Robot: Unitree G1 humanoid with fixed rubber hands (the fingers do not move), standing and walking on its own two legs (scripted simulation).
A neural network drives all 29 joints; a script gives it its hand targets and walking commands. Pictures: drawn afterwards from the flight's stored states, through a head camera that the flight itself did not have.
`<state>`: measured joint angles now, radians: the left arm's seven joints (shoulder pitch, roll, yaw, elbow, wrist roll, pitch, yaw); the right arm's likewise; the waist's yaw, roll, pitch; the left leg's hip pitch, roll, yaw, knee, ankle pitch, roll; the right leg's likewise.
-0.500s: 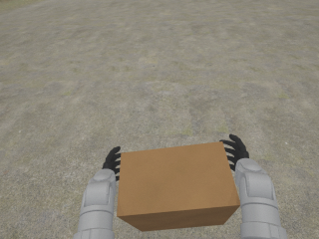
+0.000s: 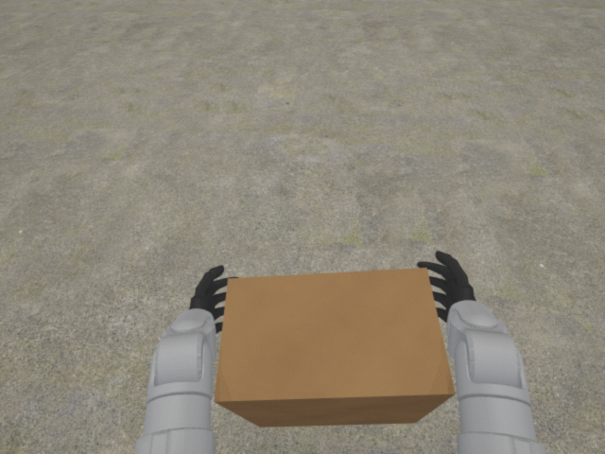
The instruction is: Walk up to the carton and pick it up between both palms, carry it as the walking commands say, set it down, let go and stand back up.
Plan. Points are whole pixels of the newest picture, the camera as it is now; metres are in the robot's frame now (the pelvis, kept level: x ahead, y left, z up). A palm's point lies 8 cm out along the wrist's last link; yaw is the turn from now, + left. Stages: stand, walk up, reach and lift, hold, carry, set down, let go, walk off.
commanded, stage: hold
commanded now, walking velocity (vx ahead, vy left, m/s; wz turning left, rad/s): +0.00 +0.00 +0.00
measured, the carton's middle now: (331, 358) +0.26 +0.00 -0.04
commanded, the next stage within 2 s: carry in 0.38 s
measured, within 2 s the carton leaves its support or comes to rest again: neither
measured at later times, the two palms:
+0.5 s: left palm (196, 354) +0.23 +0.17 +0.04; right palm (476, 343) +0.23 -0.17 +0.06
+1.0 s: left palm (180, 448) +0.12 +0.15 +0.08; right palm (527, 399) +0.16 -0.19 +0.09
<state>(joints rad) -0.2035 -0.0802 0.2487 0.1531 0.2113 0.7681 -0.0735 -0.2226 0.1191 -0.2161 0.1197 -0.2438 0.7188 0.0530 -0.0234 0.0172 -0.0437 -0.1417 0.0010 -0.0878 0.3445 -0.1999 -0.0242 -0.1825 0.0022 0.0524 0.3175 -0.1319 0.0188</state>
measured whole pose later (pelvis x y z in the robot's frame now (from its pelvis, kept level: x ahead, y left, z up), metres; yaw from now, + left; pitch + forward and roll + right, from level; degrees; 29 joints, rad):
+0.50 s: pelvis -0.03 -0.01 -0.01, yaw +0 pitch -5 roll +0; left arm -0.11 -0.08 0.22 0.07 0.21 0.79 -0.08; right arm -0.13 0.12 -0.16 0.03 -0.24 0.75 0.05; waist -0.02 0.00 -0.05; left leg -0.14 -0.01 -0.09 0.42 -0.20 -0.03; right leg -0.20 0.00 0.05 0.42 -0.15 0.02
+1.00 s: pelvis -0.11 -0.04 -0.03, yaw +7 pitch -2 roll +1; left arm -0.11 -0.09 0.21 -0.38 0.05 1.21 0.01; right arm -0.16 0.12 -0.16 -0.42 -0.10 1.22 -0.05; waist -0.04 0.01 -0.09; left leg -0.40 -0.01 0.05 0.99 -0.43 -0.04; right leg -0.46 -0.04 -0.08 0.64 -0.15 -0.04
